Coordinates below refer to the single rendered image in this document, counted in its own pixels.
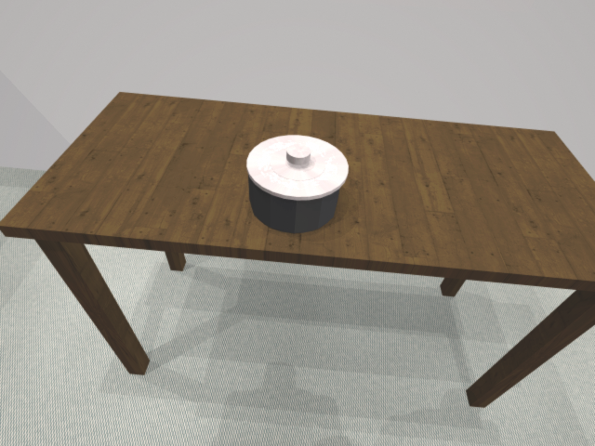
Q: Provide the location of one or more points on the pot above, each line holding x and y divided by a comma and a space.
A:
290, 215

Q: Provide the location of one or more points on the table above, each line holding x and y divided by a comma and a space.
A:
432, 198

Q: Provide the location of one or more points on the knob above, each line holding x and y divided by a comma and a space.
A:
298, 154

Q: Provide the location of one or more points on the lid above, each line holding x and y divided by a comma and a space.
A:
269, 169

